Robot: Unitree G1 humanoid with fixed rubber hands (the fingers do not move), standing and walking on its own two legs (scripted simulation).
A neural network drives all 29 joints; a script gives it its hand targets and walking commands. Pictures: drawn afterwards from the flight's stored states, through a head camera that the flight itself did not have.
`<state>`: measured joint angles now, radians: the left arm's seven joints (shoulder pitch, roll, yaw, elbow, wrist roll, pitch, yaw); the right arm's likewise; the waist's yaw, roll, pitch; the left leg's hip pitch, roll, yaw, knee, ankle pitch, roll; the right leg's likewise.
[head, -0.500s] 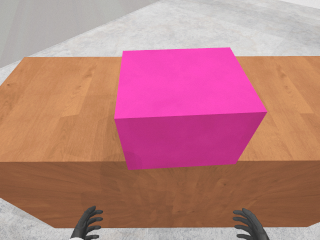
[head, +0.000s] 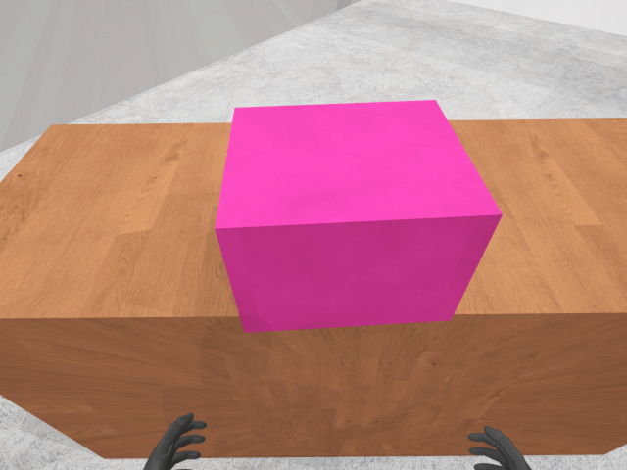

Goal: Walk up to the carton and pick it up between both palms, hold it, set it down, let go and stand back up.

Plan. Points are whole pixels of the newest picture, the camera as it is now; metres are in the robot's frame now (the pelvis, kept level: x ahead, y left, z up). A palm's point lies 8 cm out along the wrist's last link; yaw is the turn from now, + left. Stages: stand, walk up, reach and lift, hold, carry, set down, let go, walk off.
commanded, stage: stand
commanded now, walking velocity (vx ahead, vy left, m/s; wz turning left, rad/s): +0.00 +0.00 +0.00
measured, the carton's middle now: (342, 213) +0.43 -0.01 +0.11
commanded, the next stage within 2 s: none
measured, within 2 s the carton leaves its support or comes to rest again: neither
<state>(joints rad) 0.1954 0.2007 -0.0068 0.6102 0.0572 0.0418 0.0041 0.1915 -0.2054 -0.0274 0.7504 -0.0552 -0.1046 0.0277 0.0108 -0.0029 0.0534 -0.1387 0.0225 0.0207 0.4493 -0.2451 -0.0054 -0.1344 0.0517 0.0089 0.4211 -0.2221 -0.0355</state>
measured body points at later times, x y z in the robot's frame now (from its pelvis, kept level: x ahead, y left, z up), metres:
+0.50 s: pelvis -0.02 +0.01 +0.00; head -0.03 +0.02 +0.45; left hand +0.02 +0.25 -0.16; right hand -0.01 -0.23 -0.15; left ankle +0.00 +0.12 -0.74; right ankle +0.01 -0.10 -0.74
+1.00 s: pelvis -0.04 +0.01 +0.00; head -0.04 +0.02 +0.45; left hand -0.07 +0.23 -0.17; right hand -0.06 -0.21 -0.16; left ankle +0.00 +0.12 -0.74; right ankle +0.01 -0.10 -0.74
